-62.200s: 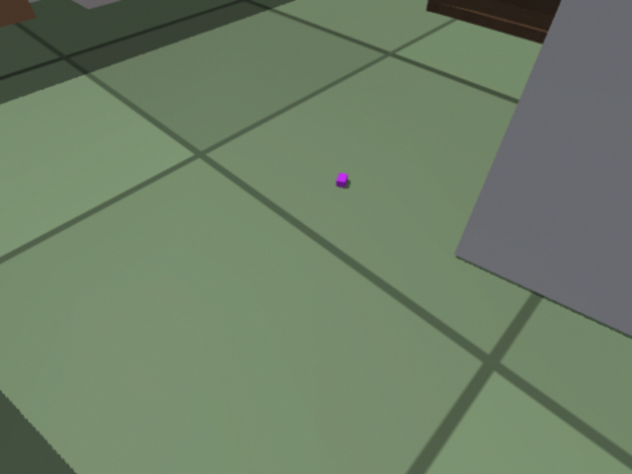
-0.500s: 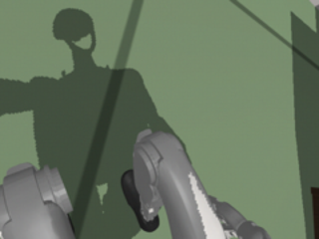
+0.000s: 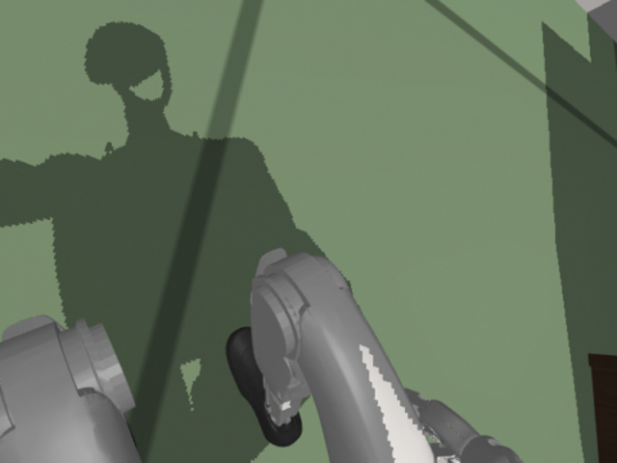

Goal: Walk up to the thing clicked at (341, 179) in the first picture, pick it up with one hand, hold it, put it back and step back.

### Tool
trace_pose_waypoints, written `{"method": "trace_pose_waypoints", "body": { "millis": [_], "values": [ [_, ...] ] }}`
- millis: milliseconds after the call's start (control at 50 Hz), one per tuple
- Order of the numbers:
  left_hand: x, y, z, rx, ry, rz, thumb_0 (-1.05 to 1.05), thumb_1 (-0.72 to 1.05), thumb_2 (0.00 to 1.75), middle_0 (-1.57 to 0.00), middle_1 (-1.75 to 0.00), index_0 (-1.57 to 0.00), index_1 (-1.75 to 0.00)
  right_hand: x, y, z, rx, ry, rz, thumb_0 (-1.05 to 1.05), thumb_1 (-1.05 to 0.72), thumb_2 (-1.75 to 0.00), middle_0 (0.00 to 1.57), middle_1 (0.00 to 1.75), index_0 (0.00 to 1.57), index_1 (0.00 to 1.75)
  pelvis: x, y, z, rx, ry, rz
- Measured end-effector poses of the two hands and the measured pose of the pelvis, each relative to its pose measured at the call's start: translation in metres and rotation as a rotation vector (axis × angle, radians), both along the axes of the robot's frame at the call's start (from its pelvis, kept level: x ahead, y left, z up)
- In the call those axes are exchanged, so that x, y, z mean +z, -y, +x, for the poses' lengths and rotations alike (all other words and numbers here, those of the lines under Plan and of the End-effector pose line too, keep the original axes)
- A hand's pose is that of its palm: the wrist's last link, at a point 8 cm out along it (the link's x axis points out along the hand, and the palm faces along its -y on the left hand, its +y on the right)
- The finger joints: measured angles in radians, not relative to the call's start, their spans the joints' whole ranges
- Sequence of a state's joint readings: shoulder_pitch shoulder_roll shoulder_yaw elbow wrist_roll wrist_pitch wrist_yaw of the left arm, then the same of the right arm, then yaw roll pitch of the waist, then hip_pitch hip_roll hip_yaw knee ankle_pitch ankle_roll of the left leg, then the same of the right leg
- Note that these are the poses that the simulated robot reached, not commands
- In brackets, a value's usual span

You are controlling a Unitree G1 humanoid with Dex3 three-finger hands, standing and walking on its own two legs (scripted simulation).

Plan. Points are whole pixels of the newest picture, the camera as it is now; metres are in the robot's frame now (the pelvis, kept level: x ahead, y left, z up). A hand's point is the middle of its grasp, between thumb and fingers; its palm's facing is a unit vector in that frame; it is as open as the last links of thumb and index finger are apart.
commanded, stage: open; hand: left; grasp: from above
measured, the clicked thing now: out of the picture +0.43 +0.35 -0.28
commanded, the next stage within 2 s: withdraw in 0.68 s
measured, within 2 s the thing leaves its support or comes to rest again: neither
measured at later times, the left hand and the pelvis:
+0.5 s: hand out of the picture +0.42 +0.35 -0.24, palm faces -0.46 -0.12 -0.88, open 11.5 cm; pelvis +0.00 +0.00 +0.00, yaw +0 degrees
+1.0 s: hand out of the picture +0.43 +0.35 -0.22, palm faces -0.32 -0.09 -0.94, open 12.9 cm; pelvis +0.00 +0.00 +0.00, yaw +0 degrees
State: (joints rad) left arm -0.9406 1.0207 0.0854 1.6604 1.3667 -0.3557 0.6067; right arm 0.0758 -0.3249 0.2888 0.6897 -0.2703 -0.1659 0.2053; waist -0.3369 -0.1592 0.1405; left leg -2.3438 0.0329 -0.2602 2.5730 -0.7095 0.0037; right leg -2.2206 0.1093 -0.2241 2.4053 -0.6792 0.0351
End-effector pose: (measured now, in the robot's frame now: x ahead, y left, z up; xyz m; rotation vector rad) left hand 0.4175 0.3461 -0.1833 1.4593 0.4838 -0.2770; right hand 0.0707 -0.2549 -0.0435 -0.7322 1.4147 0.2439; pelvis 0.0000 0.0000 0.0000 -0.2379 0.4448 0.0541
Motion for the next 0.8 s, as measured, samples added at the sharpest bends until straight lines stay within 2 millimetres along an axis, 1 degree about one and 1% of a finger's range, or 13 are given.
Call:
{"method": "trace_pose_waypoints", "body": {
  "millis": [120,240,320,420,500,580,700,800],
  "values": [
    [0.002,0.007,0.002,-0.017,0.028,0.003,0.00,0.28,0.32,-0.73,-0.34,-0.76,-0.32,0.000,-0.003,0.005,0.011,0.021,0.012,0.01,-0.90,-0.89,0.20,0.30,0.21,0.31,0.001,-0.001,-0.001,-0.004,0.000,-0.004],
    [0.001,0.010,0.003,-0.010,0.031,0.025,0.00,0.16,0.43,-0.63,-0.44,-0.65,-0.42,-0.001,-0.006,0.010,0.021,0.038,0.033,0.00,-0.90,-0.89,0.20,0.30,0.21,0.31,0.001,-0.002,-0.001,-0.004,-0.008,-0.005],
    [0.000,0.008,0.005,0.016,0.029,0.033,0.00,0.08,0.49,-0.57,-0.50,-0.59,-0.49,-0.001,-0.007,0.014,0.028,0.046,0.049,0.00,-0.90,-0.89,0.20,0.30,0.21,0.31,0.002,-0.001,-0.001,-0.005,-0.012,-0.003],
    [0.000,0.000,0.007,0.071,0.020,0.031,0.00,-0.01,0.57,-0.49,-0.57,-0.51,-0.56,-0.001,-0.006,0.017,0.033,0.057,0.056,0.00,-0.90,-0.90,0.20,0.30,0.21,0.31,0.002,0.000,0.000,-0.001,-0.014,0.000],
    [-0.002,-0.007,0.005,0.094,-0.010,0.031,0.00,-0.07,0.62,-0.44,-0.63,-0.45,-0.62,-0.001,-0.004,0.015,0.026,0.045,0.048,0.00,-0.90,-0.90,0.20,0.30,0.21,0.31,0.002,0.001,0.000,0.000,-0.013,0.001],
    [-0.004,-0.009,0.004,0.081,-0.035,0.018,0.00,-0.13,0.67,-0.39,-0.68,-0.40,-0.67,-0.002,-0.002,0.011,0.019,0.021,0.040,0.00,-0.90,-0.90,0.20,0.30,0.21,0.31,0.002,0.000,0.000,0.002,-0.010,0.000],
    [-0.003,-0.003,0.003,0.034,-0.019,-0.021,0.00,-0.20,0.73,-0.33,-0.74,-0.34,-0.73,-0.001,-0.004,0.005,0.014,-0.010,0.027,0.01,-0.90,-0.90,0.20,0.30,0.21,0.31,0.004,0.000,0.000,0.000,-0.001,-0.003],
    [0.001,0.003,0.003,-0.012,0.013,-0.028,0.00,-0.24,0.77,-0.28,-0.79,-0.30,-0.78,0.001,-0.005,0.005,0.019,0.001,0.014,0.01,-0.89,-0.89,0.20,0.30,0.21,0.31,0.003,0.000,-0.001,-0.002,0.007,-0.007]
  ]
}}
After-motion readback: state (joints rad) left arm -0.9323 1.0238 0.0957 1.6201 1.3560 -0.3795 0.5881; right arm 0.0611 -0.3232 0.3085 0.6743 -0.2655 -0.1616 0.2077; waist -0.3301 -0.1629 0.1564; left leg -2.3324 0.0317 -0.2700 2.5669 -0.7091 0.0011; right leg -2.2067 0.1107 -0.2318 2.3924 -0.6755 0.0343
